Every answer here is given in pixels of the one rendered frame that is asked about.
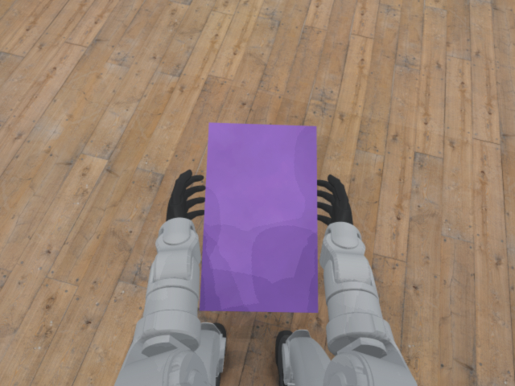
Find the left robot forearm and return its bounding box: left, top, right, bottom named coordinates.
left=118, top=218, right=201, bottom=375

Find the right robot thigh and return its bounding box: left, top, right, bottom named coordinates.
left=282, top=337, right=331, bottom=386

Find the right robot hand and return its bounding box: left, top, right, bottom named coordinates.
left=317, top=175, right=353, bottom=226

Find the carton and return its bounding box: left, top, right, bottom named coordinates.
left=200, top=122, right=318, bottom=313

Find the right robot upper arm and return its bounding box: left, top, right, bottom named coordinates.
left=323, top=351, right=418, bottom=386

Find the left robot upper arm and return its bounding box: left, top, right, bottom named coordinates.
left=114, top=348, right=209, bottom=386

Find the left robot hand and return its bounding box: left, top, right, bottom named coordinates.
left=166, top=170, right=206, bottom=221

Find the right robot forearm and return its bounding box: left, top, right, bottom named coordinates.
left=319, top=222, right=412, bottom=375

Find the left robot shin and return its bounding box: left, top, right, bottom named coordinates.
left=201, top=322, right=220, bottom=375

